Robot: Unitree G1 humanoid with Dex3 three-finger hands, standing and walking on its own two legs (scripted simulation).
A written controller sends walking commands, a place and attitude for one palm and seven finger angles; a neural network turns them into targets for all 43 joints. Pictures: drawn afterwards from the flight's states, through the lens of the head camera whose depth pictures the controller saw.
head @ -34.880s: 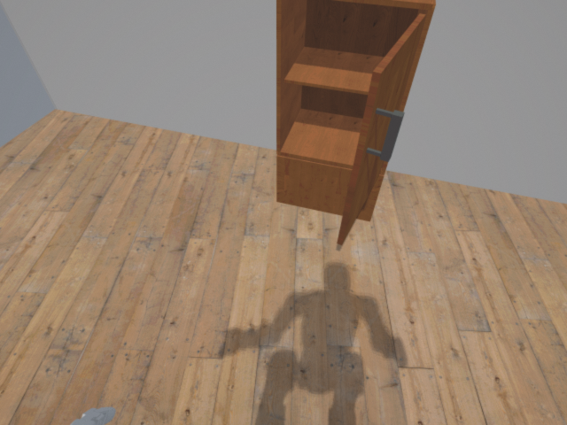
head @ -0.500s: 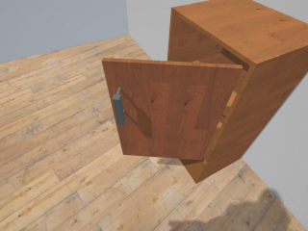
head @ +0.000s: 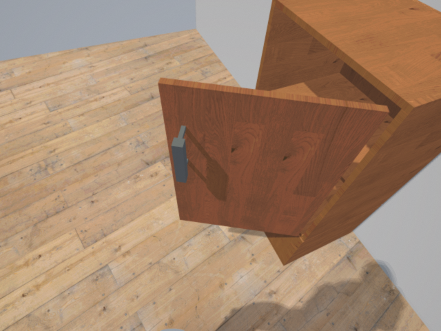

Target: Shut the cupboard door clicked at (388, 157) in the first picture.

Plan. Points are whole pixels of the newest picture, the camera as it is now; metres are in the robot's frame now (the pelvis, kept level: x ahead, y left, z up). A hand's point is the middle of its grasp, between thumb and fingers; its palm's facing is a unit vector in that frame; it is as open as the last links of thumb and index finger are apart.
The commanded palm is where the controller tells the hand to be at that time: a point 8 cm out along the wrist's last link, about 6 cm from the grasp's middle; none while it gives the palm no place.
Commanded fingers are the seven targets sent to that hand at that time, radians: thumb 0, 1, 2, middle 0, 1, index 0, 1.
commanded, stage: come to a stop and stand still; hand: left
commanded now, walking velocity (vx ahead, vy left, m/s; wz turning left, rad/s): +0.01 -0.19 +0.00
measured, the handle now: (182, 154) +0.47 +0.13 -0.01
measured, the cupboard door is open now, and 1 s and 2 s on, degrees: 58 58 58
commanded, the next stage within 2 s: look again from close up in 1.26 s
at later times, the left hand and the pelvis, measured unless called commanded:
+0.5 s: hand out of the picture +0.00 +0.19 -0.17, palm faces -0.03 -0.98 -0.18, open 7.3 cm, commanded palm none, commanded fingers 0.00 0.90 0.90 -0.20 -0.30 -0.20 -0.30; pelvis -0.04 +0.00 +0.01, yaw -2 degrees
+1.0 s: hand out of the picture -0.04 +0.16 -0.18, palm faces +0.06 -0.99 -0.16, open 7.3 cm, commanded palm none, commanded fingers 0.00 0.90 0.90 -0.20 -0.30 -0.20 -0.30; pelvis -0.02 +0.00 +0.00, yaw -1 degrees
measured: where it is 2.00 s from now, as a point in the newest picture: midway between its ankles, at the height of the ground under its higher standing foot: outside the picture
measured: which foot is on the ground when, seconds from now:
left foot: down 0.00-0.56, up 0.58-0.86, down 0.88-1.00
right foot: down 0.00-0.02, up 0.04-0.52, down 0.54-1.00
